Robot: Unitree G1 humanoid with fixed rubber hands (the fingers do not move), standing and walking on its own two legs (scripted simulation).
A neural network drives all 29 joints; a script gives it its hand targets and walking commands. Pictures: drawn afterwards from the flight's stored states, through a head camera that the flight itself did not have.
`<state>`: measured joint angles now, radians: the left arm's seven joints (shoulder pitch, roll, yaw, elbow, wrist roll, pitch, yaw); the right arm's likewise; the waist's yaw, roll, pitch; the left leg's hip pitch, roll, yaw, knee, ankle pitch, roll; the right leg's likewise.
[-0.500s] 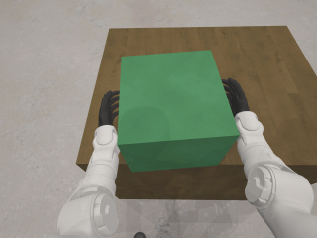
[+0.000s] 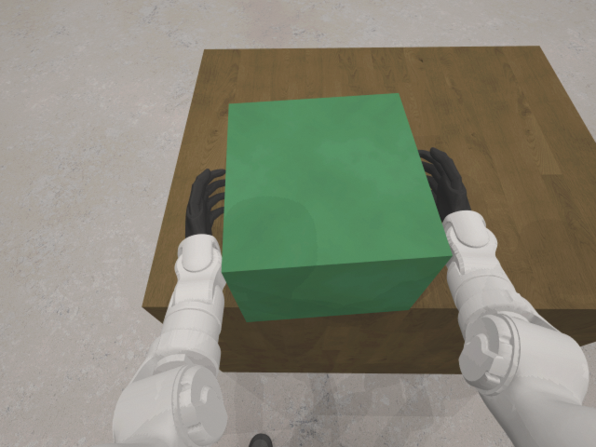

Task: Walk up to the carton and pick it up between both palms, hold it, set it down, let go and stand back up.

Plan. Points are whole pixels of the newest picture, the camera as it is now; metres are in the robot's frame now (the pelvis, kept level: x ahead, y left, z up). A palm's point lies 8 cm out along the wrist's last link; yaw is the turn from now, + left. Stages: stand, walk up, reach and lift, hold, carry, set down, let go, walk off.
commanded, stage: set down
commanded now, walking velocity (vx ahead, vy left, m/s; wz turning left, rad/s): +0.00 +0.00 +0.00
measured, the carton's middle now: (321, 209) +0.45 +0.04 -0.01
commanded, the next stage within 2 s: none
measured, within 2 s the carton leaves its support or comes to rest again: rests again in 0.30 s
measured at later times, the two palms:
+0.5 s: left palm (203, 226) +0.39 +0.20 +0.01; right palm (448, 205) +0.46 -0.14 +0.03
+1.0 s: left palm (196, 238) +0.39 +0.23 -0.03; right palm (443, 200) +0.49 -0.15 +0.00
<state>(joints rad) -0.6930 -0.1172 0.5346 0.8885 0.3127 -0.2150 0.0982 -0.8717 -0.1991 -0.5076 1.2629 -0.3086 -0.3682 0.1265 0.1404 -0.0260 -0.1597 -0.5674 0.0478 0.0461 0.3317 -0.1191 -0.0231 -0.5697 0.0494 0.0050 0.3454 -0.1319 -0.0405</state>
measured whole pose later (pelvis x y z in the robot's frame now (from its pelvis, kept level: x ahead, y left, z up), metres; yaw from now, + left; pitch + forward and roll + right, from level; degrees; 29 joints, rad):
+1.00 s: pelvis -0.01 +0.00 -0.04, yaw -1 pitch +33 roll -2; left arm -0.85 0.08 0.12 1.23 -0.17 -0.30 0.18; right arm -1.06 -0.38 0.16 1.49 0.37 -0.33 0.11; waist 0.18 -0.02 -0.32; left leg -1.00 0.08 0.00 0.68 -0.25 -0.04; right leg -0.96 0.08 -0.04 0.61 -0.22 -0.04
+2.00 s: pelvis -0.02 +0.00 -0.01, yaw +2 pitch +18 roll -1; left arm -0.72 0.19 0.08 0.57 -0.20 0.35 0.18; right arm -0.94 -0.58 0.13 1.07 0.47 0.08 0.19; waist 0.16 0.01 -0.19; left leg -0.62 0.05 0.00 0.45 -0.14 -0.03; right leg -0.58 0.05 -0.04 0.40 -0.14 -0.04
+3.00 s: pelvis -0.01 +0.00 +0.00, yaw +1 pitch +8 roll +0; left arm -0.10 0.07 0.05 0.28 -0.06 0.09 0.20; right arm -0.25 -0.47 0.09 0.73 0.41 -0.22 0.22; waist 0.08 -0.02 -0.07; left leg -0.38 0.05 0.03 0.42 -0.17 -0.03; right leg -0.37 0.05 -0.01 0.42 -0.18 -0.05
